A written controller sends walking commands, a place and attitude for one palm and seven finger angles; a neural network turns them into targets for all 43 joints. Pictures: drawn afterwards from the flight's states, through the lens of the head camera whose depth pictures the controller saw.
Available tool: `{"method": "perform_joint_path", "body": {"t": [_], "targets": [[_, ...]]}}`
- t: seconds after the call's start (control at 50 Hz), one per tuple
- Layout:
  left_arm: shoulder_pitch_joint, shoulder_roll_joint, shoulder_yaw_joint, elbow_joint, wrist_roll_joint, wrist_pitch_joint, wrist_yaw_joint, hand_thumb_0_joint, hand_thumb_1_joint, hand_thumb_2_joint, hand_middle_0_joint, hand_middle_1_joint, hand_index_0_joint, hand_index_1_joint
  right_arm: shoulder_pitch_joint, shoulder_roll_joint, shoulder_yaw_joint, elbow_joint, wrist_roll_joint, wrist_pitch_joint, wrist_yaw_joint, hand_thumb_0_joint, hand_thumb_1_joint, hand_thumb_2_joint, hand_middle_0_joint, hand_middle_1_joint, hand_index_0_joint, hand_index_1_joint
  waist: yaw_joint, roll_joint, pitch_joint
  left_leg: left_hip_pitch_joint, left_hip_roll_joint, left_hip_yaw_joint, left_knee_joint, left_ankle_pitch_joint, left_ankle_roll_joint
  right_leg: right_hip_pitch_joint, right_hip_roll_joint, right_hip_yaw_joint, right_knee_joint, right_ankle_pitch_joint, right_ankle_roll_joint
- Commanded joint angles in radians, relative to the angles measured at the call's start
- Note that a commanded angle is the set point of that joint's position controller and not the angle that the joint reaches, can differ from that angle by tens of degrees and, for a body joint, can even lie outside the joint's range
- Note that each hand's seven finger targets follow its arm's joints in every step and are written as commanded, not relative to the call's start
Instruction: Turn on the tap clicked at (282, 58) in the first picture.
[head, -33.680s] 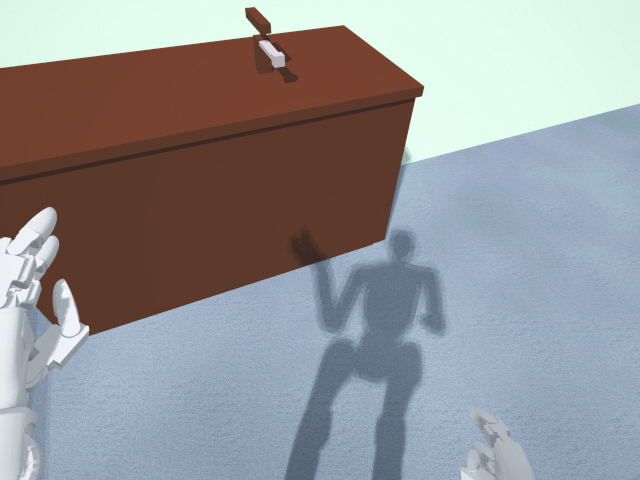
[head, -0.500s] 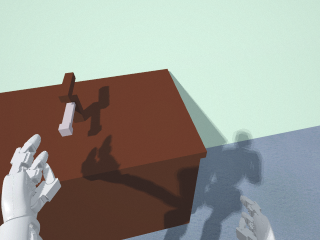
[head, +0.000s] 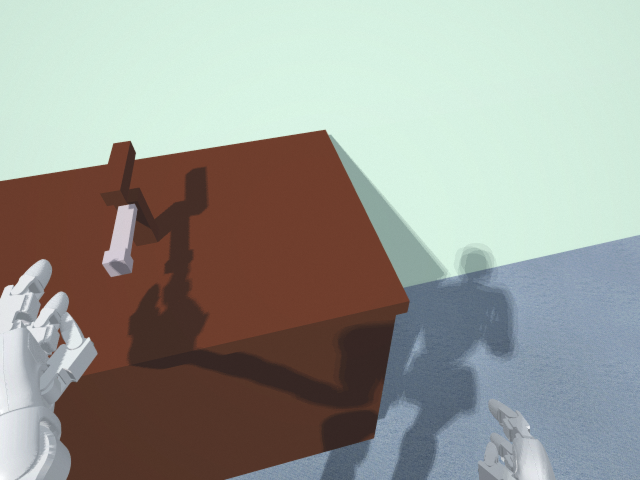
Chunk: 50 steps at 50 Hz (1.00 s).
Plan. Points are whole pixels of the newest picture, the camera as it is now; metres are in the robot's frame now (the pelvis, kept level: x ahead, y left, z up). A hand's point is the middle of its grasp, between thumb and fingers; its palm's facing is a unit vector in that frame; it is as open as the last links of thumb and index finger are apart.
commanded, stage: reach beside the lever's end, fingers flat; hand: left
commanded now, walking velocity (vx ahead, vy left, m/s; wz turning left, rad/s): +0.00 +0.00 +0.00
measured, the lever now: (118, 262) +0.36 +0.32 +0.08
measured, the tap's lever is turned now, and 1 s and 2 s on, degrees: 0 0 0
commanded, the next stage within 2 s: push the lever round in 1.62 s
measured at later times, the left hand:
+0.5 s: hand (86, 314) +0.26 +0.30 +0.11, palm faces +0.54 -0.84 -0.11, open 7.6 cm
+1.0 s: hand (86, 287) +0.31 +0.34 +0.10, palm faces +0.54 -0.84 -0.10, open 7.7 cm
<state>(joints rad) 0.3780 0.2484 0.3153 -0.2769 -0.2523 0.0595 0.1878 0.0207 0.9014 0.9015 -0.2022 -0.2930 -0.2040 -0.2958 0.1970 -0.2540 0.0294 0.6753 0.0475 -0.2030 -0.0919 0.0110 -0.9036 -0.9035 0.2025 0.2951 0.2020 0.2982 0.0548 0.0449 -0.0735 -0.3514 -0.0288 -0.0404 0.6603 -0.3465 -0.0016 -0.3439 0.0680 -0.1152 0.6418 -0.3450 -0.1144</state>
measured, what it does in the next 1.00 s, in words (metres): stands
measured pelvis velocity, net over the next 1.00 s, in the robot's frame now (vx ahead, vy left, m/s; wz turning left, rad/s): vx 0.00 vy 0.04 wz -0.02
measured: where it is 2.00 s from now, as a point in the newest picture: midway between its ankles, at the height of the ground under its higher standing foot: outside the picture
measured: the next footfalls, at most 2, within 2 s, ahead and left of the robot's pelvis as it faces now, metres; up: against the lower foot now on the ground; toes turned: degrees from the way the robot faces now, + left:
none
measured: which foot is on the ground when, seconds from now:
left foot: down 0.00-1.00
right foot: down 0.00-1.00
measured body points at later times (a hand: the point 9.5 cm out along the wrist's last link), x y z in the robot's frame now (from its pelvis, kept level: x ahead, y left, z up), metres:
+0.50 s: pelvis -0.01 +0.02 +0.00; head +0.00 +0.00 +0.45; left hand +0.22 +0.34 +0.12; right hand +0.18 -0.21 -0.08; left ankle +0.00 +0.13 -0.72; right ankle +0.00 -0.04 -0.72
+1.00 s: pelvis +0.00 +0.04 +0.00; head +0.02 +0.03 +0.45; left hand +0.27 +0.38 +0.10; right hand +0.15 -0.22 -0.10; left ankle +0.00 +0.13 -0.72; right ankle +0.00 -0.04 -0.72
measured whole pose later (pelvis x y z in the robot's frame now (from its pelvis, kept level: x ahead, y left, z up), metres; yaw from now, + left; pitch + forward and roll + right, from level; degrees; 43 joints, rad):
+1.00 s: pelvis +0.00 +0.04 +0.00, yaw -1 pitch +5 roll -1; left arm -0.07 0.32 0.41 0.29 -0.20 -0.09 0.13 0.02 0.90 0.90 -0.16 -0.17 -0.16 -0.18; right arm 0.21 -0.26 0.03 0.70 0.03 -0.14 -0.10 0.01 -0.90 -0.90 0.20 0.30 0.20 0.30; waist 0.01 0.03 -0.05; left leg -0.41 -0.05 -0.01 0.66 -0.33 0.04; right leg -0.40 0.05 -0.09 0.62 -0.31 -0.07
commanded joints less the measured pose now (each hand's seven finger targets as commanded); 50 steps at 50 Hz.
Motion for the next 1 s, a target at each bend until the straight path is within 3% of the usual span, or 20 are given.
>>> {"method": "perform_joint_path", "body": {"t": [0.0,0.06,0.12,0.2,0.26,0.3,0.36,0.4,0.42,0.44,0.5,0.58,0.6,0.64,0.7,0.76,0.8,0.84,0.92,0.98], "targets": [[-0.115,0.196,0.118,-0.187,0.01,-0.099,0.0,0.0,0.9,0.9,-0.192,-0.275,-0.192,-0.275,-0.114,-0.107,-0.043,-0.145,0.006,-0.059,-0.01,0.0,-0.9,-0.9,0.2,0.3,0.2,0.3,0.007,-0.016,-0.093,-0.017,0.002,-0.007,-0.058,0.233,0.04,0.1,-0.105,0.142,-0.126,0.309,0.11],[-0.164,0.193,0.113,-0.147,-0.002,-0.104,-0.011,0.0,0.9,0.9,-0.189,-0.268,-0.189,-0.268,-0.117,-0.111,-0.046,-0.146,0.006,-0.057,-0.015,0.0,-0.9,-0.9,0.2,0.3,0.2,0.3,-0.003,-0.047,-0.088,-0.036,0.001,-0.008,-0.063,0.196,0.04,0.096,-0.109,0.153,-0.139,0.251,0.115],[-0.21,0.193,0.102,-0.146,0.013,-0.118,-0.01,0.0,0.9,0.9,-0.187,-0.26,-0.187,-0.26,-0.123,-0.107,-0.045,-0.142,0.005,-0.058,-0.016,0.0,-0.9,-0.9,0.2,0.3,0.2,0.3,-0.003,0.009,-0.101,-0.011,-0.003,-0.006,-0.073,0.203,0.04,0.086,-0.101,0.137,-0.134,0.22,0.102],[-0.303,0.211,0.097,-0.093,0.023,-0.137,-0.009,0.0,0.9,0.9,-0.183,-0.25,-0.183,-0.25,-0.132,-0.112,-0.04,-0.126,0.008,-0.063,-0.019,0.0,-0.9,-0.9,0.2,0.3,0.2,0.3,-0.016,0.011,-0.079,-0.011,-0.003,-0.014,-0.081,0.167,0.041,0.056,-0.093,0.132,-0.146,0.157,0.096],[-0.337,0.21,0.092,-0.023,0.018,-0.127,-0.013,0.0,0.9,0.9,-0.181,-0.243,-0.181,-0.243,-0.135,-0.118,-0.04,-0.13,0.004,-0.054,-0.022,0.0,-0.9,-0.9,0.2,0.3,0.2,0.3,-0.014,-0.031,-0.094,-0.032,-0.005,-0.015,-0.088,0.15,0.04,0.073,-0.093,0.136,-0.149,0.133,0.099],[-0.349,0.236,0.123,-0.011,0.028,-0.124,-0.006,0.0,0.9,0.9,-0.179,-0.238,-0.179,-0.238,-0.144,-0.114,-0.041,-0.127,0.005,-0.048,-0.021,0.0,-0.9,-0.9,0.2,0.3,0.2,0.3,0.001,0.011,-0.112,-0.017,-0.005,-0.012,-0.094,0.168,0.038,0.085,-0.091,0.132,-0.146,0.151,0.093],[-0.381,0.214,0.098,0.015,0.027,-0.119,-0.004,0.0,0.9,0.9,-0.177,-0.23,-0.177,-0.23,-0.138,-0.114,-0.04,-0.136,0.001,-0.04,-0.019,0.0,-0.9,-0.9,0.2,0.3,0.2,0.3,-0.005,-0.001,-0.129,-0.008,-0.004,-0.011,-0.098,0.178,0.037,0.087,-0.085,0.124,-0.14,0.167,0.094],[-0.4,0.262,0.149,0.055,0.036,-0.119,0.004,0.0,0.9,0.9,-0.175,-0.225,-0.175,-0.225,-0.136,-0.117,-0.04,-0.127,0.003,-0.029,-0.02,0.0,-0.9,-0.9,0.2,0.3,0.2,0.3,-0.003,-0.016,-0.117,-0.013,-0.002,-0.012,-0.104,0.189,0.036,0.089,-0.081,0.117,-0.139,0.179,0.091],[-0.425,0.219,0.105,0.043,0.035,-0.124,-0.002,0.0,0.9,0.9,-0.174,-0.223,-0.174,-0.223,-0.134,-0.116,-0.04,-0.136,0.0,-0.027,-0.019,0.0,-0.9,-0.9,0.2,0.3,0.2,0.3,-0.01,-0.018,-0.143,-0.003,-0.004,-0.01,-0.103,0.204,0.036,0.101,-0.081,0.117,-0.13,0.202,0.093],[-0.4,0.245,0.14,0.062,0.034,-0.125,-0.002,0.0,0.9,0.9,-0.173,-0.22,-0.173,-0.22,-0.126,-0.117,-0.044,-0.136,0.0,-0.025,-0.017,0.0,-0.9,-0.9,0.2,0.3,0.2,0.3,0.002,0.001,-0.151,0.002,-0.001,-0.007,-0.101,0.227,0.033,0.108,-0.079,0.116,-0.128,0.231,0.09],[-0.423,0.26,0.151,0.086,0.041,-0.136,-0.009,0.0,0.9,0.9,-0.171,-0.212,-0.171,-0.212,-0.12,-0.118,-0.044,-0.13,0.0,-0.015,-0.015,0.0,-0.9,-0.9,0.2,0.3,0.2,0.3,-0.002,0.021,-0.14,0.008,0.001,-0.009,-0.102,0.249,0.03,0.099,-0.075,0.109,-0.12,0.258,0.086],[-0.499,0.276,0.155,0.152,0.031,-0.147,-0.026,0.0,0.9,0.9,-0.168,-0.202,-0.168,-0.202,-0.116,-0.127,-0.045,-0.124,0.0,-0.002,-0.021,0.0,-0.9,-0.9,0.2,0.3,0.2,0.3,-0.024,-0.032,-0.121,-0.02,-0.001,-0.008,-0.1,0.204,0.037,0.081,-0.074,0.117,-0.132,0.214,0.093],[-0.502,0.291,0.175,0.157,0.036,-0.153,-0.025,0.0,0.9,0.9,-0.167,-0.2,-0.167,-0.2,-0.121,-0.124,-0.046,-0.121,0.001,0.0,-0.024,0.0,-0.9,-0.9,0.2,0.3,0.2,0.3,-0.015,0.007,-0.117,-0.015,-0.001,-0.006,-0.1,0.201,0.038,0.078,-0.074,0.119,-0.134,0.207,0.09],[-0.564,0.271,0.139,0.172,0.038,-0.169,-0.035,0.0,0.9,0.9,-0.165,-0.195,-0.165,-0.195,-0.114,-0.127,-0.045,-0.119,0.0,-0.002,-0.025,0.0,-0.9,-0.9,0.2,0.3,0.2,0.3,-0.032,0.017,-0.131,-0.006,-0.002,-0.01,-0.098,0.189,0.038,0.063,-0.072,0.116,-0.13,0.19,0.089],[-0.623,0.306,0.157,0.203,0.05,-0.2,-0.037,0.0,0.9,0.9,-0.162,-0.187,-0.162,-0.187,-0.104,-0.132,-0.046,-0.103,-0.004,-0.004,-0.03,0.0,-0.9,-0.9,0.2,0.3,0.2,0.3,-0.038,0.042,-0.148,0.002,0.0,-0.017,-0.092,0.183,0.038,0.051,-0.068,0.113,-0.122,0.177,0.085],[-0.646,0.302,0.146,0.276,0.041,-0.209,-0.054,0.0,0.9,0.9,-0.16,-0.18,-0.16,-0.18,-0.09,-0.142,-0.049,-0.101,-0.005,-0.001,-0.03,0.0,-0.9,-0.9,0.2,0.3,0.2,0.3,-0.045,0.004,-0.16,-0.014,-0.002,-0.017,-0.087,0.18,0.04,0.054,-0.067,0.114,-0.119,0.186,0.087],[-0.647,0.345,0.182,0.304,0.05,-0.21,-0.057,0.0,0.9,0.9,-0.158,-0.175,-0.158,-0.175,-0.086,-0.141,-0.05,-0.098,-0.003,0.007,-0.031,0.0,-0.9,-0.9,0.2,0.3,0.2,0.3,-0.032,0.039,-0.169,-0.015,-0.002,-0.018,-0.088,0.197,0.038,0.063,-0.067,0.113,-0.113,0.201,0.084],[-0.65,0.315,0.158,0.295,0.05,-0.218,-0.06,0.0,0.9,0.9,-0.157,-0.17,-0.157,-0.17,-0.074,-0.14,-0.054,-0.108,-0.007,0.006,-0.026,0.0,-0.9,-0.9,0.2,0.3,0.2,0.3,-0.026,0.047,-0.202,0.011,0.001,-0.022,-0.089,0.238,0.029,0.068,-0.063,0.101,-0.099,0.235,0.08],[-0.668,0.314,0.159,0.346,0.055,-0.223,-0.054,0.0,0.9,0.9,-0.153,-0.16,-0.153,-0.16,-0.056,-0.145,-0.054,-0.109,-0.008,0.019,-0.022,0.0,-0.9,-0.9,0.2,0.3,0.2,0.3,-0.035,0.025,-0.186,-0.003,0.002,-0.025,-0.086,0.251,0.027,0.05,-0.058,0.094,-0.092,0.243,0.083],[-0.683,0.357,0.201,0.401,0.051,-0.221,-0.053,0.0,0.9,0.9,-0.151,-0.152,-0.151,-0.152,-0.042,-0.151,-0.057,-0.107,-0.009,0.034,-0.021,0.0,-0.9,-0.9,0.2,0.3,0.2,0.3,-0.035,-0.022,-0.185,-0.032,0.003,-0.021,-0.082,0.253,0.03,0.064,-0.057,0.098,-0.092,0.26,0.086]]}}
